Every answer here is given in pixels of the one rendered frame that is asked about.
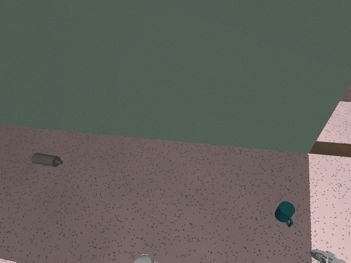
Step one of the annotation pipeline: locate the right robot hand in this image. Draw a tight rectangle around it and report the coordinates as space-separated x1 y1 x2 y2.
310 249 346 263

